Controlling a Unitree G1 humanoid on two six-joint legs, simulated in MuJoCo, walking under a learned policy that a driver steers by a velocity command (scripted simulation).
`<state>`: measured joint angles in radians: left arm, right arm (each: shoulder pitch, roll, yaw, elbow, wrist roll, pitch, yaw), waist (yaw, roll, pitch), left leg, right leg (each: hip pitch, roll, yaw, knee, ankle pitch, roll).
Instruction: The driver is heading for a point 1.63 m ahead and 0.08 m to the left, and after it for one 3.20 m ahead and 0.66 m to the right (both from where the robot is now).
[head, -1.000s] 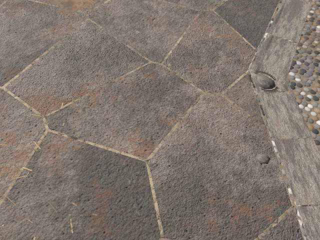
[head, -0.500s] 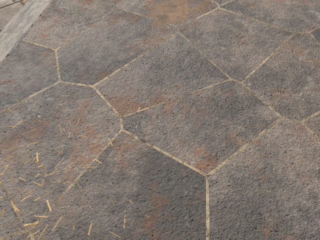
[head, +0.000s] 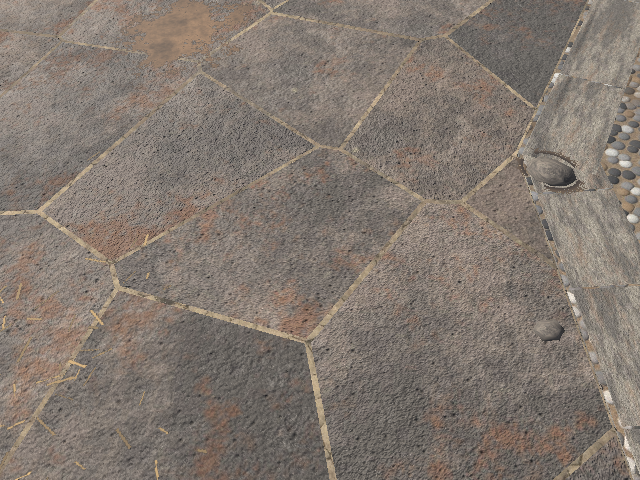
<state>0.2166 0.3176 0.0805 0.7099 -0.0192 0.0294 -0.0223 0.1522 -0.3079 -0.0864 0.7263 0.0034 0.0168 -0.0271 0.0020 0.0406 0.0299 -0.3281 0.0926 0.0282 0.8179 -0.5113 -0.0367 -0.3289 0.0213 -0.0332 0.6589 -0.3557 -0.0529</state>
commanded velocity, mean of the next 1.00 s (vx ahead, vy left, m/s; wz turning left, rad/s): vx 0.43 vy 0.00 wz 0.08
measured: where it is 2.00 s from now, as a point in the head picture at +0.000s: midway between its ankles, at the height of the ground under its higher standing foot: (314, 275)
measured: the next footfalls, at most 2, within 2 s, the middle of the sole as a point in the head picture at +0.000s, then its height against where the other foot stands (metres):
left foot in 0.52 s outside the picture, level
right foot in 0.98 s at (412, 383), level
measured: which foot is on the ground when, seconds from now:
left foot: up 0.00-0.50, down 0.52-0.98, up 1.00-1.00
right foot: down 0.00-0.54, up 0.56-0.96, down 0.98-1.00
